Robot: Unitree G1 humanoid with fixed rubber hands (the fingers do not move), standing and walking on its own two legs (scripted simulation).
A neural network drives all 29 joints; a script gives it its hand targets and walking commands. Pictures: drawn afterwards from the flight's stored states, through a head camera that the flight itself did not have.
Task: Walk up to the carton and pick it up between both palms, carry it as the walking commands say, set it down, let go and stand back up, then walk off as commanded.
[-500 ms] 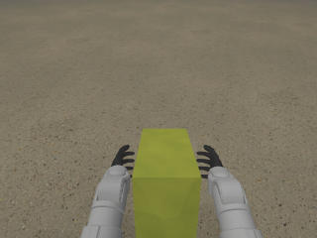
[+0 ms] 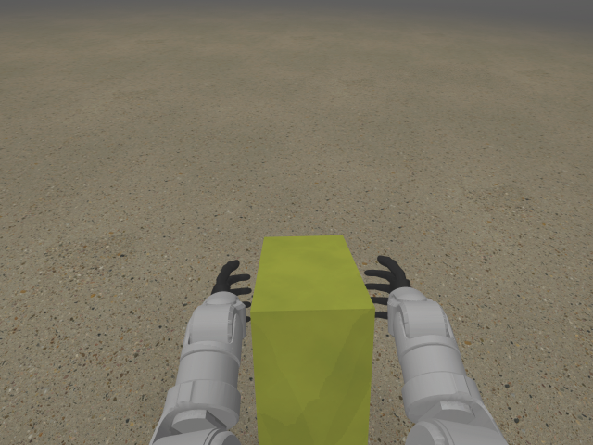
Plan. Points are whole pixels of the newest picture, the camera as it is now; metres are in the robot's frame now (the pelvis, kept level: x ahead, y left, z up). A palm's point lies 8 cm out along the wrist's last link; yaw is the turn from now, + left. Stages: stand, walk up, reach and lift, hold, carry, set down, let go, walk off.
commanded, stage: set down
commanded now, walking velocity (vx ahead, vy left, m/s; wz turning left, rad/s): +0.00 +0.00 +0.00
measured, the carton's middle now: (307, 324) +0.39 +0.00 -0.08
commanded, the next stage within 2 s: none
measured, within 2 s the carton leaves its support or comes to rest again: neither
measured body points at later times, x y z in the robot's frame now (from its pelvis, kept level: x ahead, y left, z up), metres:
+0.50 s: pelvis +0.00 -0.01 -0.01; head +0.05 +0.01 +0.43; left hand +0.37 +0.12 -0.01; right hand +0.37 -0.14 -0.01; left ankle +0.09 +0.08 -0.73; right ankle +0.05 -0.14 -0.73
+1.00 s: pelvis +0.01 -0.01 -0.04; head +0.19 +0.01 +0.37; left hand +0.38 +0.12 -0.13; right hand +0.39 -0.13 -0.12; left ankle +0.09 +0.08 -0.73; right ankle +0.05 -0.14 -0.73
